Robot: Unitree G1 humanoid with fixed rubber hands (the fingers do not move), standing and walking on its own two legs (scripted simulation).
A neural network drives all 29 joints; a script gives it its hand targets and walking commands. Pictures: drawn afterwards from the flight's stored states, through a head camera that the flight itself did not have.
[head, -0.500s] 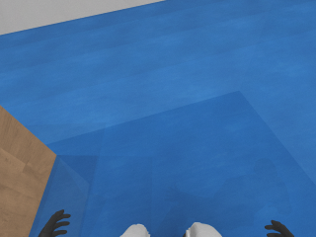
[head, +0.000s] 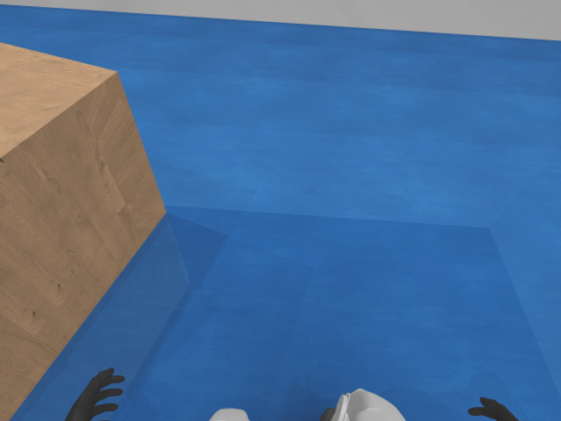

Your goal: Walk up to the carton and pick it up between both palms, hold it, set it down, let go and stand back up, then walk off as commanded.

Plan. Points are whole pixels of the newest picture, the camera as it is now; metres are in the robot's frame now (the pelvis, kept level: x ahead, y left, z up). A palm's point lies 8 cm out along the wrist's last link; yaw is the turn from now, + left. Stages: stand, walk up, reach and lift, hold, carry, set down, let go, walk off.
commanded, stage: walk up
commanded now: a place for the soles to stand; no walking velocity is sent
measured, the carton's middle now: out of the picture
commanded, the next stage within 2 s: none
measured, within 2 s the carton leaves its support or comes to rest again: neither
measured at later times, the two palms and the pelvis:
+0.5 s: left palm out of the picture +0.07 +0.33 -0.04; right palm (475, 370) +0.19 -0.28 -0.07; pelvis +0.03 -0.01 +0.03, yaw +17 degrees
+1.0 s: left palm out of the picture +0.07 +0.27 -0.07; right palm (421, 263) +0.39 -0.26 -0.09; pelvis +0.14 -0.06 +0.00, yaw +34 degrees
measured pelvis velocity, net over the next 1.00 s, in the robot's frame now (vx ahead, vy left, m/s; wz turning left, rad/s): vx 0.14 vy -0.06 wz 0.60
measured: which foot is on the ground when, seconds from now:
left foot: down 0.00-0.32, up 0.34-0.62, down 0.64-0.90, up 0.92-1.00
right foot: up 0.00-0.30, down 0.32-0.66, up 0.68-0.88, down 0.90-1.00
